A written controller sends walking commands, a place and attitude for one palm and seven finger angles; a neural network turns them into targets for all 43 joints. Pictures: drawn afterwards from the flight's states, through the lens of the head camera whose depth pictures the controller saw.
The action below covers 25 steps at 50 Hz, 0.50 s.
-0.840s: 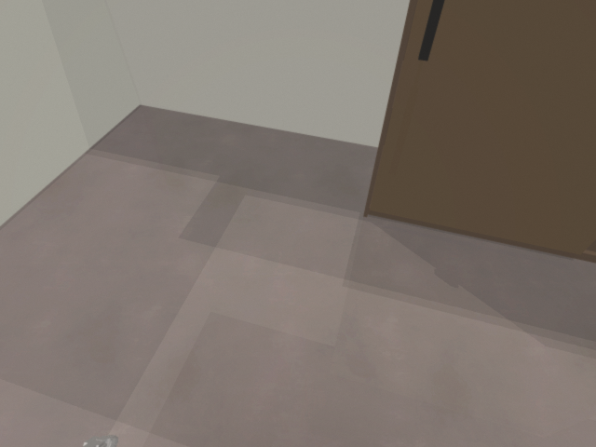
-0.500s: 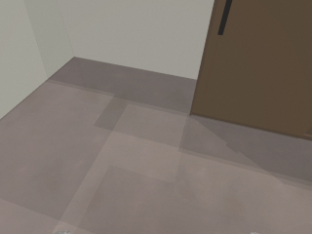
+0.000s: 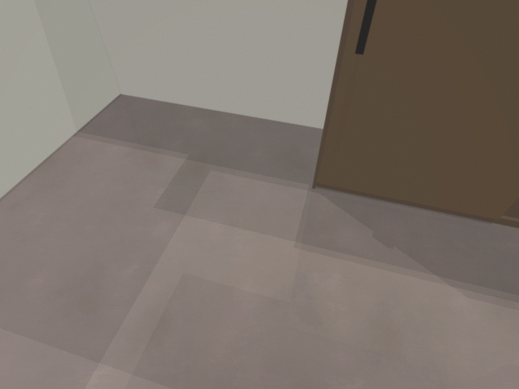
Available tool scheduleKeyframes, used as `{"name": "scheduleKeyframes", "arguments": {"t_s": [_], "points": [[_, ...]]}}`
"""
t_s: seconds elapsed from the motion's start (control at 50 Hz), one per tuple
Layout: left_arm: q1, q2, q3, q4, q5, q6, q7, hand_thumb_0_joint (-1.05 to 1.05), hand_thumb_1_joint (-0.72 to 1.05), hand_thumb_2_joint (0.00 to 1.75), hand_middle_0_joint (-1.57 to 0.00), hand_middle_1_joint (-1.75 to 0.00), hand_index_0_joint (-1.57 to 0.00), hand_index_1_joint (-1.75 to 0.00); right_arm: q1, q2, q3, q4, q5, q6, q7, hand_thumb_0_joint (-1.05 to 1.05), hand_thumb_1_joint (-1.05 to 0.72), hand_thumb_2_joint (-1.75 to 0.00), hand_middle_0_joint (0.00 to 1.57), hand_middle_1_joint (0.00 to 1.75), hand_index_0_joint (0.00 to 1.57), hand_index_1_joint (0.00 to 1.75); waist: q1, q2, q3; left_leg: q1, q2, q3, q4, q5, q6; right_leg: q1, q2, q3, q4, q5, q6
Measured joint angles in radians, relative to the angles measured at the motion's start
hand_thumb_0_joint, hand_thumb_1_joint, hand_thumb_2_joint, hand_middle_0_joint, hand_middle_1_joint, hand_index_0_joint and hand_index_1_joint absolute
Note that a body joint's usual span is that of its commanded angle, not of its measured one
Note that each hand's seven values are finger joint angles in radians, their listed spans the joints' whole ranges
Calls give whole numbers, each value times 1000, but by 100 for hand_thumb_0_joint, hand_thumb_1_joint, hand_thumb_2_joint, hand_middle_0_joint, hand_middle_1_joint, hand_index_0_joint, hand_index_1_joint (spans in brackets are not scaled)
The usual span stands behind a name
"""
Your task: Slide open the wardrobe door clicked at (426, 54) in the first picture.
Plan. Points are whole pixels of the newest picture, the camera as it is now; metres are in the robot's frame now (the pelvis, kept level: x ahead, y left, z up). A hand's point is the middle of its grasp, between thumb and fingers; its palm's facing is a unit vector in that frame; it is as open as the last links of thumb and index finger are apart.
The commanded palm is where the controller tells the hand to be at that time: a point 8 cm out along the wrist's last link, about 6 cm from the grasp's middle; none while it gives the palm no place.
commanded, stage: stand and wait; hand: left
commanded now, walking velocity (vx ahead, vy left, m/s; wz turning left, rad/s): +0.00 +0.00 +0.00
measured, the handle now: (366, 20) +1.21 -0.29 +0.10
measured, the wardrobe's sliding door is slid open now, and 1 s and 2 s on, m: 0.00 0.00 0.00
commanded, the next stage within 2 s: look at it before walking up in 0.20 s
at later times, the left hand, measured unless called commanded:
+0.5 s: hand out of the picture +0.08 +0.24 -0.16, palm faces -0.02 -0.94 -0.33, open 7.4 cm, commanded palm none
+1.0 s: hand out of the picture +0.08 +0.24 -0.16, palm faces -0.02 -0.94 -0.33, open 7.4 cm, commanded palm none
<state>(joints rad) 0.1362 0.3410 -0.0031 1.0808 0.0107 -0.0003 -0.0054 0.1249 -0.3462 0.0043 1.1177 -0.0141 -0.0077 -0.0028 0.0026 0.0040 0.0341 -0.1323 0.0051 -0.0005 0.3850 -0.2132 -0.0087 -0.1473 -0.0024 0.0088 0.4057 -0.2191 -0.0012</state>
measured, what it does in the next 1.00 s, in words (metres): stands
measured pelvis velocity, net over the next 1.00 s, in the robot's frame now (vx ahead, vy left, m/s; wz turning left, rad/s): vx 0.01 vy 0.00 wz -0.02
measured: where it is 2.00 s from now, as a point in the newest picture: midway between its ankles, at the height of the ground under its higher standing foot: (283, 375)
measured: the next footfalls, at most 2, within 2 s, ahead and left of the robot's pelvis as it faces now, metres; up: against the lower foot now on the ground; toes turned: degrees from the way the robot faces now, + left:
left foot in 1.70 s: +0.40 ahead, +0.04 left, +0.00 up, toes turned -19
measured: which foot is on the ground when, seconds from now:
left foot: down 0.00-1.00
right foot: down 0.00-1.00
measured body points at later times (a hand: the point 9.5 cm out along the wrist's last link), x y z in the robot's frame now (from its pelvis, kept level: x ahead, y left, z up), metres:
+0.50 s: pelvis +0.00 +0.00 +0.00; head +0.01 +0.00 +0.45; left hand +0.08 +0.29 -0.13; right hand +0.08 -0.30 -0.13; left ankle +0.00 +0.13 -0.74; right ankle +0.00 -0.12 -0.74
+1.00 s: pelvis +0.01 +0.00 +0.00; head +0.02 +0.00 +0.45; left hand +0.09 +0.29 -0.13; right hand +0.10 -0.30 -0.13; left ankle +0.00 +0.13 -0.74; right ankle +0.00 -0.12 -0.74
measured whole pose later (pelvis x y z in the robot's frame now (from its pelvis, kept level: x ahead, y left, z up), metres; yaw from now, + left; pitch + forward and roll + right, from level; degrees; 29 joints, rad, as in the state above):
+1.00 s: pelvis +0.01 +0.00 +0.00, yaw -1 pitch -2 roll +0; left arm 0.14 0.33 0.00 1.08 0.01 0.01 0.00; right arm 0.10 -0.33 0.01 1.11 -0.02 0.00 -0.01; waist 0.02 0.00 0.03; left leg -0.12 0.02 0.01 0.38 -0.23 -0.02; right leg -0.14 0.01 0.02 0.39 -0.23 -0.01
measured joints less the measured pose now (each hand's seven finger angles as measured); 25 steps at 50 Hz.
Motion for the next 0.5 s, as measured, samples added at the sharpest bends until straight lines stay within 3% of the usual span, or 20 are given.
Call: {"name": "scheduleKeyframes", "arguments": {"t_s": [0.5], "points": [[-5,-5,0,4,1,-3,-1,1,91,89,-21,-30,-20,-30,-14,4,3,2,1,-4,0,1,-91,-90,21,30,20,30,2,-5,7,0,5,-1,-15,3,-4,1,5,-1,-17,4,-4]]}}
